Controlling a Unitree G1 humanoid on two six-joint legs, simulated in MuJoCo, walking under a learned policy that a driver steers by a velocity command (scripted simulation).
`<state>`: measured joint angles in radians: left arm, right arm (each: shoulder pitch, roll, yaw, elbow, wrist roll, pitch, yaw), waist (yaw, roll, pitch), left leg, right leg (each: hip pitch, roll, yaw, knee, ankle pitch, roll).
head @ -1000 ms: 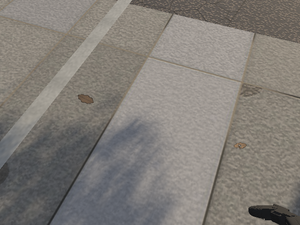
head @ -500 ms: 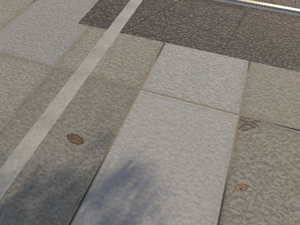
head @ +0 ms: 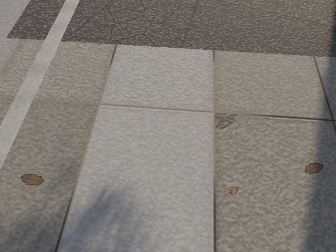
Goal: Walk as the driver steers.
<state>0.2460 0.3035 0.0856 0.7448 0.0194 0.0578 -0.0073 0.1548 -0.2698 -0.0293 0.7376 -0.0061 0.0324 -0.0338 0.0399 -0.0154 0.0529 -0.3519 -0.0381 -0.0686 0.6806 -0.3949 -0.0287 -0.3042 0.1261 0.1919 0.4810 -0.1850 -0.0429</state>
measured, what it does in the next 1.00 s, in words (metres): steps on the spot, turning right: left foot, then right foot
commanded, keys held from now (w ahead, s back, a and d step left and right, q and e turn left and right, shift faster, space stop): e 0.30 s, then no key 0.70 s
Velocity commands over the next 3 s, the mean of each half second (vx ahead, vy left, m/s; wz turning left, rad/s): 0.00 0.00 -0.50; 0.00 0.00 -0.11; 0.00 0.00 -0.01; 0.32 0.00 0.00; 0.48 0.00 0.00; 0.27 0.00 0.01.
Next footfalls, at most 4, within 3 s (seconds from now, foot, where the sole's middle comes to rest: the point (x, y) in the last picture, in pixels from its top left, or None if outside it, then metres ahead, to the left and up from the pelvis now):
0.04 left None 0.05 0.11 -0.78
0.50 right None -0.02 -0.09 -0.77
0.84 left None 0.03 0.11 -0.77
2.22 left None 0.40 -0.06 -0.77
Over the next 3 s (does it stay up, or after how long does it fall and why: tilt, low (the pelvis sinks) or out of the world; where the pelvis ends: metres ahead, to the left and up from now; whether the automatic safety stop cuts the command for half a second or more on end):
stays up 0.55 -0.20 0.00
